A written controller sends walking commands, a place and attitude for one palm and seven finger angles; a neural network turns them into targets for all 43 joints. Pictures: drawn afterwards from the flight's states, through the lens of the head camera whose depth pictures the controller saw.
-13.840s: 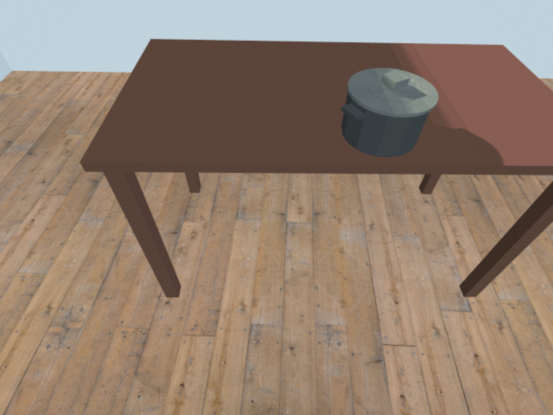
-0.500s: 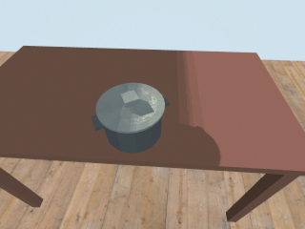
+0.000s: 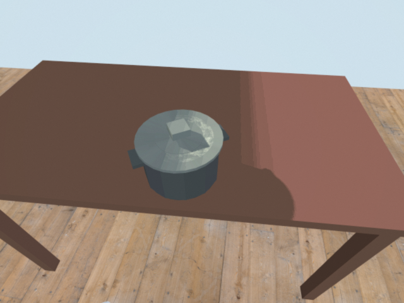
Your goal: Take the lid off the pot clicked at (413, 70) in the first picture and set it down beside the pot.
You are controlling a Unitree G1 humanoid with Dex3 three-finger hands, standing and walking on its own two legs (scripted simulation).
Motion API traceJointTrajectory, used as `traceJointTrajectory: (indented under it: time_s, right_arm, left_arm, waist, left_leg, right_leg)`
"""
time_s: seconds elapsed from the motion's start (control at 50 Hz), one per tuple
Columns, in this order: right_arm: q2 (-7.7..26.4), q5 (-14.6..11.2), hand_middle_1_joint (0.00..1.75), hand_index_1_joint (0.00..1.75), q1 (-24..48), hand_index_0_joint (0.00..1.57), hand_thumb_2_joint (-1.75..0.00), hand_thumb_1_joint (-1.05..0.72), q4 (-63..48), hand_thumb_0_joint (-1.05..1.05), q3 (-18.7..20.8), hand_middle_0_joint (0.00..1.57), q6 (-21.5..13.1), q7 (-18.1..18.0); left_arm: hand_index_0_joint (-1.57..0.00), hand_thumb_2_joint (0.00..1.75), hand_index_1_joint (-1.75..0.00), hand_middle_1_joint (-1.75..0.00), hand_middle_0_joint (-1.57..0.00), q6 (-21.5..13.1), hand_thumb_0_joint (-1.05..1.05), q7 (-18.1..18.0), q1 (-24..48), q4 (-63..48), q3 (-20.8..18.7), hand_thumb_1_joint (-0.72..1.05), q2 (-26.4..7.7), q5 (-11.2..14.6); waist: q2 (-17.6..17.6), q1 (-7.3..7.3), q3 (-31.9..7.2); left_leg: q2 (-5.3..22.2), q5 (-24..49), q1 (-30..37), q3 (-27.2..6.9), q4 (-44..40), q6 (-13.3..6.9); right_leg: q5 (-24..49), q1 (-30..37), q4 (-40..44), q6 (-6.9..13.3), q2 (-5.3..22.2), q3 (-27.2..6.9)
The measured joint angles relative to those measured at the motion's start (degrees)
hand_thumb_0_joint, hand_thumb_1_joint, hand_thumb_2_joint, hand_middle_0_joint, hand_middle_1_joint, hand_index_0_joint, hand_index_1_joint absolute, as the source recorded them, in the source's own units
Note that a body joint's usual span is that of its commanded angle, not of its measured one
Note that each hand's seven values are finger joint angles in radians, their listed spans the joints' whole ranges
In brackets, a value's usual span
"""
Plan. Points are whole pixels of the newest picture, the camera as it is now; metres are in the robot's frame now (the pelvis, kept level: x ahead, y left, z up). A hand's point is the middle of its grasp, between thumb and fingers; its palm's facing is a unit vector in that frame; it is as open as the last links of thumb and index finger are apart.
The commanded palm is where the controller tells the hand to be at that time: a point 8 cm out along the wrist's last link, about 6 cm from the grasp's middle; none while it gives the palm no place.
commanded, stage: lift the closed hand beside the body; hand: left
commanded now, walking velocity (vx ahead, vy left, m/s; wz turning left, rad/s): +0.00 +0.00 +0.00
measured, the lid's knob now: (178, 129) +0.45 +0.10 +0.11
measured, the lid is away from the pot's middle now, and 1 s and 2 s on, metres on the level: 0.00 0.00 0.00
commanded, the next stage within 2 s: raise the hand higher, near the body in 0.52 s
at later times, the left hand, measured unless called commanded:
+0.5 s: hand (90, 297) +0.13 +0.21 -0.01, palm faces +0.28 -0.90 -0.34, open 3.1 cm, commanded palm +0.09 +0.25 +0.02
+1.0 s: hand (73, 264) +0.17 +0.24 +0.05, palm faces +0.32 -0.85 -0.41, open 3.1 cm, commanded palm +0.12 +0.27 +0.08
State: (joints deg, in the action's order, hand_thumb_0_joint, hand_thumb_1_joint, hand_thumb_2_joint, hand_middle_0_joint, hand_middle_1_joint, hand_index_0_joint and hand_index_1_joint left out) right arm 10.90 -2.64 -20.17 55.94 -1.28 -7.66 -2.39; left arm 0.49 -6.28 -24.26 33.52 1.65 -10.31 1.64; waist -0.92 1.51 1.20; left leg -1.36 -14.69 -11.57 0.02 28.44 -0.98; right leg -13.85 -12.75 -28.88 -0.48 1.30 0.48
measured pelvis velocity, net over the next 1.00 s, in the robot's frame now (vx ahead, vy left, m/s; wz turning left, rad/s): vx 0.04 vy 0.00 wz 0.02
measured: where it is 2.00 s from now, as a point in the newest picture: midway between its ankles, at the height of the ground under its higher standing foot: outside the picture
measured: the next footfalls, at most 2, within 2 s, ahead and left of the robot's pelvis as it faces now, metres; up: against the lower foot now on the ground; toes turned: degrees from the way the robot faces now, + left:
none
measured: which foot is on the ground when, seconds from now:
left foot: down 0.00-1.00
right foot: down 0.00-1.00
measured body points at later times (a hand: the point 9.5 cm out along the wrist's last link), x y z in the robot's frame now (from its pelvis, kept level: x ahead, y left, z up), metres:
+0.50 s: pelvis +0.00 -0.01 +0.00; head +0.00 -0.02 +0.45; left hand +0.11 +0.26 +0.02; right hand +0.19 -0.24 -0.08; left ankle +0.01 +0.11 -0.74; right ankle +0.02 -0.13 -0.74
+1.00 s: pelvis +0.04 +0.00 +0.00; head +0.03 -0.02 +0.45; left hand +0.15 +0.28 +0.07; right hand +0.25 -0.21 -0.07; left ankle +0.01 +0.11 -0.74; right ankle +0.02 -0.13 -0.74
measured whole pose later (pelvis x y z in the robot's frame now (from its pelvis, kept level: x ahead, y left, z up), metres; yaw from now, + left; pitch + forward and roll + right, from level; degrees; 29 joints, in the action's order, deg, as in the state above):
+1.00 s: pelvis +0.04 +0.00 +0.00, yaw +1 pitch -2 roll +0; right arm 11.3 -0.7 -9.6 35.3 0.6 -10.1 -4.0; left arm -3.4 -4.8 -39.4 -15.9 -10.0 -15.1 0.4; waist -2.7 4.1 -0.3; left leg -1.2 -18.2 -9.8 -1.6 29.6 -0.9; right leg -17.4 -9.9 -28.9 -0.5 1.2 2.2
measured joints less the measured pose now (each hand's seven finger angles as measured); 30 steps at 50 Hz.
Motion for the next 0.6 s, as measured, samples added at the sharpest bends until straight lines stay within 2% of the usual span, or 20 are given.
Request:
traceJointTrajectory:
  time_s: [0.06, 0.12, 0.16, 0.2, 0.24, 0.28, 0.32, 0.42, 0.5, 0.6]
  right_arm:
    - [1.87, -0.09, 0.30, 0.30, 1.41, 0.20, -0.90, -0.93, -3.50, 0.02, 0.55, 0.20, -3.39, -0.51]
    - [2.17, 0.39, 0.30, 0.30, 5.81, 0.20, -0.90, -0.92, -7.74, 0.02, 2.28, 0.20, -3.13, 0.74]
    - [1.65, 0.34, 0.30, 0.30, 8.41, 0.20, -0.90, -0.92, -11.69, 0.02, 2.97, 0.20, -2.87, 1.44]
    - [1.46, 0.35, 0.30, 0.30, 9.83, 0.20, -0.90, -0.92, -16.16, 0.02, 3.15, 0.20, -3.45, 1.57]
    - [1.85, 0.60, 0.30, 0.30, 10.58, 0.20, -0.90, -0.91, -19.97, 0.02, 3.15, 0.20, -4.30, 1.13]
    - [2.44, 0.83, 0.30, 0.31, 10.70, 0.20, -0.90, -0.91, -22.52, 0.02, 3.27, 0.20, -4.50, 0.36]
    - [2.85, 0.88, 0.30, 0.33, 9.34, 0.22, -0.90, -0.91, -23.98, 0.01, 3.51, 0.20, -4.85, -0.37]
    - [3.16, 1.73, 0.30, 0.33, 7.59, 0.22, -0.90, -0.91, -23.48, 0.01, 2.60, 0.20, -4.27, -1.05]
    - [1.62, 1.97, 0.30, 0.32, 6.67, 0.21, -0.90, -0.91, -20.96, 0.01, 1.98, 0.20, -3.33, -1.41]
    - [-0.23, 1.82, 0.30, 0.31, 6.97, 0.20, -0.90, -0.91, -19.33, 0.02, 1.24, 0.20, -2.36, -1.58]
  left_arm:
    - [-0.29, 0.89, -0.39, -0.39, -0.28, -0.96, 0.01, -2.24, 0.73, -10.44, -1.10, 0.91, 0.30, -0.54]
    - [-0.37, 0.89, -0.48, -0.48, -0.37, -2.61, 0.01, -1.38, 2.02, -11.28, -4.26, 0.91, 0.76, -1.14]
    - [-0.43, 0.89, -0.56, -0.55, -0.43, -2.58, 0.01, 0.15, -0.29, -14.35, -5.14, 0.91, 0.45, -0.91]
    - [-0.51, 0.89, -0.64, -0.63, -0.51, -2.73, 0.01, 1.35, -4.04, -19.83, -4.89, 0.91, -0.03, -0.67]
    - [-0.59, 0.89, -0.72, -0.72, -0.59, -3.37, 0.01, 1.87, -7.08, -24.87, -4.58, 0.91, -0.68, -0.64]
    - [-0.67, 0.89, -0.81, -0.81, -0.67, -4.14, 0.01, 1.75, -8.40, -27.61, -5.02, 0.91, -1.24, -0.61]
    - [-0.76, 0.89, -0.90, -0.90, -0.76, -4.53, 0.01, 1.33, -8.65, -28.73, -6.16, 0.90, -1.54, -0.49]
    - [-0.97, 0.89, -1.14, -1.14, -0.97, -3.47, 0.01, 1.14, -9.54, -33.34, -6.50, 0.90, -2.27, -0.63]
    - [-1.12, 0.89, -1.30, -1.30, -1.12, -4.22, 0.01, 0.91, -11.78, -37.10, -7.42, 0.90, -2.61, -0.79]
    - [-1.23, 0.89, -1.42, -1.42, -1.23, -3.70, 0.01, 1.17, -11.58, -37.22, -8.87, 0.90, -3.21, -1.11]
  waist:
    - [-0.86, -0.91, -0.89]
    - [-0.91, -2.37, -2.47]
    - [-0.25, -2.65, -2.60]
    - [0.28, -2.23, -2.06]
    - [0.40, -1.07, -1.48]
    - [0.28, 0.10, -0.97]
    - [0.31, 0.57, -0.16]
    - [-0.17, 1.21, 1.13]
    - [-1.12, 1.06, -0.27]
    - [-1.84, 0.82, -0.29]
  left_leg:
    - [-0.49, 0.41, 1.61, -0.55, -0.75, -0.14]
    - [-0.49, 0.56, 1.45, -0.14, -0.75, -0.03]
    - [-0.19, 0.36, 1.39, 0.41, -0.49, 0.22]
    - [0.17, 0.09, 1.52, 0.38, -0.12, 0.46]
    - [0.48, -0.15, 1.43, -0.13, 0.33, 0.62]
    - [0.67, -0.32, 0.89, -0.96, 0.92, 0.73]
    - [0.82, -0.43, 0.06, -1.78, 1.59, 0.84]
    - [0.98, -0.72, -1.05, -2.31, 2.37, 0.93]
    - [0.78, -1.20, -0.63, -2.06, 2.09, 0.81]
    - [0.71, -2.03, -0.34, -1.76, 2.51, 0.68]
  right_leg:
    - [-0.03, 1.76, 0.54, -0.11, 0.50, 0.54]
    - [-0.16, 1.03, -0.25, -0.13, 0.51, 0.12]
    - [-0.42, 0.48, -1.08, 0.07, 0.20, -0.43]
    - [-0.57, 0.71, -1.23, 0.29, -0.16, -0.38]
    - [-0.54, 1.14, -0.90, 0.47, -0.46, 0.14]
    - [-0.48, 1.33, -0.53, 0.63, -0.63, 1.00]
    - [-0.38, 1.16, -0.32, 0.76, -0.78, 1.82]
    - [-0.40, 0.52, -0.38, 0.91, -0.96, 2.36]
    - [-1.07, 0.65, -0.56, 0.75, -0.74, 2.11]
    - [-2.00, 0.71, -1.30, 0.60, -0.67, 1.81]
